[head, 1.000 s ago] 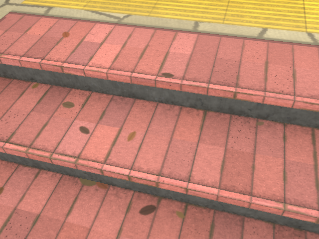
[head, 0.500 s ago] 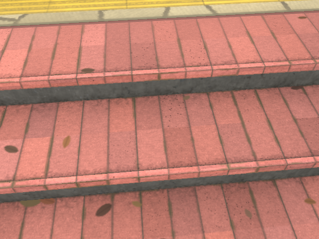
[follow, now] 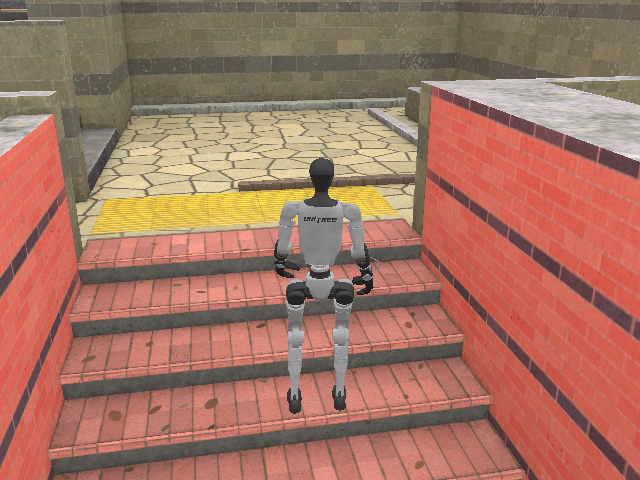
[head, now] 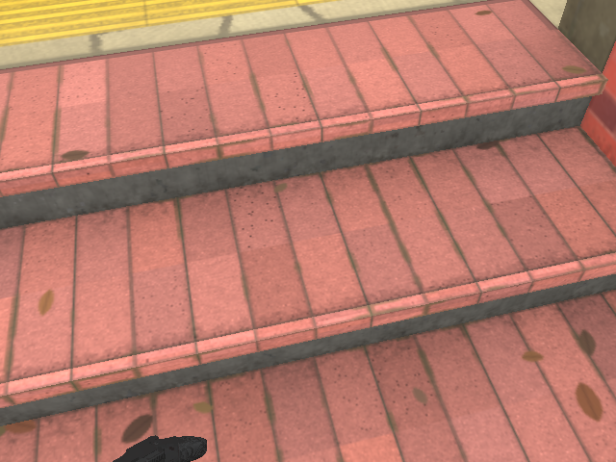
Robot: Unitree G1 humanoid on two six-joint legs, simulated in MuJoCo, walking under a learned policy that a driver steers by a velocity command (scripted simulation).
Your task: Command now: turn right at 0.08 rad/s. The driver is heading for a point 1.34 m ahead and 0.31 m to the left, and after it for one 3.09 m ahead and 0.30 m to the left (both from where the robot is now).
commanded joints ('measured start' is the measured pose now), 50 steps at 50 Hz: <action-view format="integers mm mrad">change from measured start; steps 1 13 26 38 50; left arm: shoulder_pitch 80 54 138 56 598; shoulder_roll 147 160 131 138 64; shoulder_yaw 51 89 57 76 3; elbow -37 -6 50 34 323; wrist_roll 27 42 -2 59 153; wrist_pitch -14 -20 2 10 -1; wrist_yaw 16 82 55 89 19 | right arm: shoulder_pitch -111 -4 30 140 -68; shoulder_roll -105 -82 -76 -156 -48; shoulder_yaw -8 -24 -15 -70 -18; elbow -98 -77 -85 -23 1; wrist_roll -9 -50 -14 -67 -57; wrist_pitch -33 -21 0 -7 -23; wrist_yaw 10 -40 11 -43 -11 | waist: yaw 95 32 46 -23 136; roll -6 -41 -5 132 -90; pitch -90 28 -73 93 123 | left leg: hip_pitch -75 17 189 211 -1084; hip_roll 46 34 12 258 -143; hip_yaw -52 -74 -18 -429 -256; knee -129 -183 -73 -430 1482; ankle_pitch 341 -124 608 -317 11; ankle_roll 92 191 68 356 307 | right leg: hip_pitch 199 -9 84 -206 565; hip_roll -62 -143 -60 -18 -409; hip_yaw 48 217 20 7 427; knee -87 -294 -99 35 -394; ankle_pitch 240 -244 455 -126 222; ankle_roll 2 -218 -22 -82 -334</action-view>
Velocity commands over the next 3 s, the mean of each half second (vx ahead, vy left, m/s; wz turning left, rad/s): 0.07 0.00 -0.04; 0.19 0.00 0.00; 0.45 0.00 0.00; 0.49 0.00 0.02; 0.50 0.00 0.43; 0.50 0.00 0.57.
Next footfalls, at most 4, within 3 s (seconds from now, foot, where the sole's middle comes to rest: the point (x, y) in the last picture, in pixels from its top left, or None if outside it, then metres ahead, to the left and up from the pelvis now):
1.30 left None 0.38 0.10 -0.61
1.86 right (372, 262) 0.79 -0.12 -0.46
2.48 left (232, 111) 1.10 0.16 -0.31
3.00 right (267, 27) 1.45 0.08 -0.31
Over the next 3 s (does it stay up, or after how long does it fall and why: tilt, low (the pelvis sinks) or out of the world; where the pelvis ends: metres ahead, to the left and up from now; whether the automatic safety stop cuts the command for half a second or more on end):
stays up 1.25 0.10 0.45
